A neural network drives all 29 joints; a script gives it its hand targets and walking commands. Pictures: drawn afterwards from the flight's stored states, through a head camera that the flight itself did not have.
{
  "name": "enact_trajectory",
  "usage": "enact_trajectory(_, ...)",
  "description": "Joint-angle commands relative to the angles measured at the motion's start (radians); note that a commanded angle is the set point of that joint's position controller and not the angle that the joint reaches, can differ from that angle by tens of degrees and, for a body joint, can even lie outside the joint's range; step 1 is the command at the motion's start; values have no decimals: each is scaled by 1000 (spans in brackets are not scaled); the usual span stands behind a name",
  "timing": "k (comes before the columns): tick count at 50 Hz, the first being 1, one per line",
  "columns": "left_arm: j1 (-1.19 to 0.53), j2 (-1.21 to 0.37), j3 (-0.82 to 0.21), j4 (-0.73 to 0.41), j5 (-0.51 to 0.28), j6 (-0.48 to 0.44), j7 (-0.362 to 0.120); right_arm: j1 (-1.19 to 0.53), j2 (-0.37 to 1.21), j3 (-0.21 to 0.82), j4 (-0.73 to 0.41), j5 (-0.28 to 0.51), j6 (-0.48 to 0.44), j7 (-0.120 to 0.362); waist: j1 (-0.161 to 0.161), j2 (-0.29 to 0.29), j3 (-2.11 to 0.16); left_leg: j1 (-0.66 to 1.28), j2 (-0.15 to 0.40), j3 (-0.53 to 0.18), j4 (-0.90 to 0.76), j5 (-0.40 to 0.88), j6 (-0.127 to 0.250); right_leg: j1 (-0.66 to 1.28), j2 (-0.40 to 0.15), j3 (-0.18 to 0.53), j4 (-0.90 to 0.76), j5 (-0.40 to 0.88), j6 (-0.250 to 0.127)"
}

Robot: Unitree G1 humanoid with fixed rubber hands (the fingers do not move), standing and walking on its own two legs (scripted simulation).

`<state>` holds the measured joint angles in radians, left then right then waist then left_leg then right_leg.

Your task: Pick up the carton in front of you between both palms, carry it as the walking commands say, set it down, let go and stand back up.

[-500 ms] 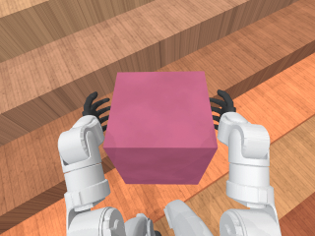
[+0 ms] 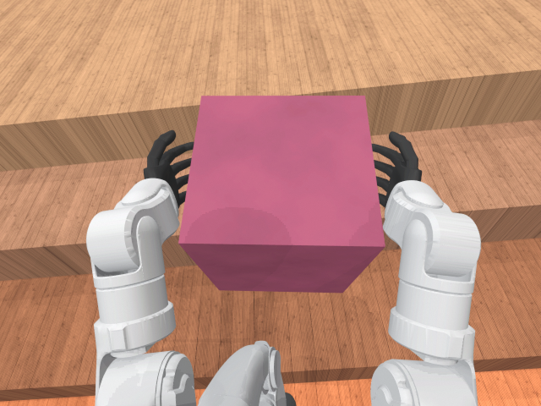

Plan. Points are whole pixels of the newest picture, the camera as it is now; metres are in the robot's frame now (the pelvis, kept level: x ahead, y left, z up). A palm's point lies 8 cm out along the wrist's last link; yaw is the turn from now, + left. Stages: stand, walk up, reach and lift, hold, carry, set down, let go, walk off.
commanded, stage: carry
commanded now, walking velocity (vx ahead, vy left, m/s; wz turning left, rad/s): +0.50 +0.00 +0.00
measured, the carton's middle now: (281, 207) +0.38 -0.01 +0.07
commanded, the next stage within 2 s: none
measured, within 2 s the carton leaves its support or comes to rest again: neither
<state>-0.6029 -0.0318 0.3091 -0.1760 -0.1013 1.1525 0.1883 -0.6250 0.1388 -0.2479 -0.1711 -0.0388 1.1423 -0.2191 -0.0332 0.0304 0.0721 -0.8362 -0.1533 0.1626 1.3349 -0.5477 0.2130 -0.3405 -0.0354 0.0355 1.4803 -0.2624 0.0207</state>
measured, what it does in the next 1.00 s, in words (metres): climbs: right foot 0.18 m higher, then left foot 0.18 m higher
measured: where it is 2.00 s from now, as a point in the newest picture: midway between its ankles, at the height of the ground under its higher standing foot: (258, 41)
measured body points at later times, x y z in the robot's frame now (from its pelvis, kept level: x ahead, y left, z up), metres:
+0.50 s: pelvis +0.27 -0.09 +0.24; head +0.26 -0.07 +0.68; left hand +0.60 +0.14 +0.39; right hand +0.67 -0.16 +0.40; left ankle +0.15 +0.00 -0.36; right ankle +0.40 -0.16 -0.41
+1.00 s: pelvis +0.57 +0.00 +0.36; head +0.59 -0.05 +0.81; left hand +0.94 +0.16 +0.51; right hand +0.96 -0.15 +0.50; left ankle +0.74 +0.10 -0.24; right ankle +0.42 -0.15 -0.37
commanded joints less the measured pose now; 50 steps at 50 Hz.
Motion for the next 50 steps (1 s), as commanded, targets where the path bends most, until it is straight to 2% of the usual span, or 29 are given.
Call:
enact_trajectory(1, -495, -629, -510, -82, -62, 21, -38, -721, 642, 669, -228, 297, 19, 23, -74, -153, -874, 956, 364, -1110, -814, 705, 278, -414, 106, 120, 836, -1, -25)
enact_trajectory(2, -508, -603, -465, -72, -5, 30, -34, -831, 705, 726, -262, 352, 32, 47, -68, -200, -674, 794, 331, -1070, -859, 430, 209, -497, 78, 108, 765, -28, -57)
enact_trajectory(4, -485, -583, -425, 3, 98, 46, -38, -883, 788, 765, -161, 440, 53, 98, -48, -213, -454, 600, 277, -890, -862, 320, 136, -571, 53, 88, 583, -97, -89)
enact_trajectory(6, -488, -579, -394, 65, 135, 47, -46, -902, 844, 769, -48, 486, 58, 136, -57, -212, -410, 648, 289, -778, -866, 510, 117, -653, 26, 49, 399, -326, -108)
enact_trajectory(8, -507, -630, -387, 129, 155, 59, -48, -859, 869, 726, 69, 480, 66, 157, -104, -42, -412, 859, 355, -750, -898, 763, 154, -926, 15, -1, 589, -337, -135)
enact_trajectory(11, -557, -681, -406, 190, 150, 78, -39, -840, 855, 616, 200, 454, 77, 172, -109, -23, -390, 1059, 367, -675, -953, 534, 108, -1251, -14, -11, 744, -399, -160)
enact_trajectory(12, -630, -681, -415, 149, 127, 78, -33, -897, 864, 600, 147, 462, 76, 173, -78, -77, -369, 972, 300, -593, -996, 431, 58, -1160, -42, -71, 593, -323, -146)
enact_trajectory(13, -664, -682, -428, 138, 118, 90, -20, -873, 851, 553, 184, 443, 89, 169, -59, -24, -350, 854, 277, -521, -1079, 380, 39, -1044, -53, -132, 450, -230, -132)
enact_trajectory(15, -716, -674, -435, 165, 99, 116, -5, -826, 804, 486, 231, 385, 107, 157, -41, 81, -348, 639, 259, -409, -1227, 537, 52, -728, -56, -212, 272, -114, -117)
enact_trajectory(16, -733, -687, -459, 178, 76, 128, 0, -798, 766, 439, 285, 349, 123, 148, 10, 114, -365, 522, 223, -255, -1248, 884, 33, -484, -30, -261, 68, -121, -133)
enact_trajectory(18, -829, -758, -521, 158, 5, 153, 2, -699, 736, 375, 317, 272, 141, 128, 101, 279, -537, 545, 275, -148, -1050, 1839, 18, -82, 89, -307, -162, 9, -160)
enact_trajectory(19, -861, -814, -551, 147, -35, 154, -3, -698, 717, 342, 297, 229, 145, 122, 201, 324, -637, 668, 310, -117, -844, 2088, -3, 11, 119, -324, -289, 9, -149)
enact_trajectory(20, -890, -867, -578, 135, -68, 144, -11, -708, 702, 320, 275, 185, 146, 116, 258, 268, -714, 758, 286, -73, -574, 2074, -23, 106, 193, -334, -557, -23, -133)
enact_trajectory(21, -935, -926, -611, 134, -104, 131, -26, -749, 686, 297, 249, 140, 140, 110, 225, 190, -749, 680, 265, -126, -348, 1657, -54, 220, 131, -106, -740, -45, -160)
enact_trajectory(22, -993, -951, -629, 132, -147, 111, -41, -661, 686, 270, 245, 80, 136, 107, 131, -235, -757, 315, 54, -205, 134, 586, -160, 305, -222, 674, -1022, 58, -400)
enact_trajectory(23, -991, -991, -656, 157, -196, 96, -58, -671, 637, 256, 233, 46, 128, 102, 115, -194, -794, 210, 72, -345, 447, 480, -129, 259, -252, 906, -1148, -281, -473)
enact_trajectory(24, -1068, -1019, -675, 126, -238, 78, -74, -745, 622, 243, 199, 47, 119, 97, 100, -101, -676, 104, 80, -346, 562, 451, -119, 168, -230, 847, -1122, -460, -446)
enact_trajectory(26, -1086, -1054, -698, 123, -287, 61, -93, -733, 599, 233, 198, 20, 101, 84, 86, 48, -516, 10, 147, -316, 585, 461, -82, 54, -231, 629, -1056, -400, -326)
enact_trajectory(28, -1046, -1064, -695, 149, -313, 45, -104, -711, 596, 261, 192, 17, 88, 75, 74, 23, -506, -36, 174, -301, 575, 440, -76, 109, -210, 455, -1047, -280, -271)
enact_trajectory(33, -897, -939, -603, 156, -222, 67, -81, -693, 623, 377, 166, 75, 104, 62, 106, -10, -480, -198, 219, -145, 322, 372, -92, 305, -193, 211, -1091, -9, -269)
enact_trajectory(34, -851, -896, -574, 178, -196, 81, -76, -669, 622, 388, 190, 79, 117, 58, 114, -101, -479, -256, 201, -101, 431, 351, -90, 316, -221, 200, -1111, 30, -291)
enact_trajectory(37, -747, -798, -474, 239, -104, 118, -63, -743, 643, 425, 194, 135, 145, 50, 170, -164, -391, -708, 232, -119, 811, 130, -78, 599, -304, 313, -1188, 48, -344)
enact_trajectory(40, -743, -748, -419, 231, -72, 123, -59, -782, 680, 440, 193, 172, 150, 38, 137, -120, -314, -925, 277, -148, 978, -23, -70, 669, -316, 227, -1218, -65, -269)
enact_trajectory(43, -775, -732, -419, 194, -77, 118, -59, -831, 714, 460, 197, 193, 144, 23, 80, -164, -221, -619, 301, -14, 610, 110, -113, 325, -184, 18, -1359, -115, -200)
enact_trajectory(45, -769, -729, -419, 180, -56, 109, -58, -850, 751, 493, 209, 219, 139, 22, 72, -228, -267, -203, 272, 100, 201, 136, -109, 154, -113, -165, -1519, 321, -228)
enact_trajectory(47, -739, -735, -411, 189, -37, 110, -65, -818, 811, 517, 226, 237, 121, 31, -25, -368, -464, 220, 143, 178, 6, 284, -54, 180, -137, -257, -1319, 1437, -217)
enact_trajectory(48, -731, -748, -410, 172, -16, 103, -72, -807, 830, 540, 211, 250, 107, 36, -120, -403, -607, 383, 87, 189, -60, 303, -44, 290, -167, -273, -1093, 1790, -197)
enact_trajectory(49, -733, -765, -413, 145, -2, 92, -78, -832, 868, 568, 164, 266, 90, 45, -195, -375, -699, 492, 50, 150, -278, 293, -61, 399, -178, -285, -806, 1870, -166)
enact_trajectory(50, -740, -781, -417, 125, 15, 83, -79, -848, 907, 585, 130, 273, 74, 57, -215, -274, -760, 644, 33, -19, -558, 252, -78, 377, -143, -212, -523, 1516, -136)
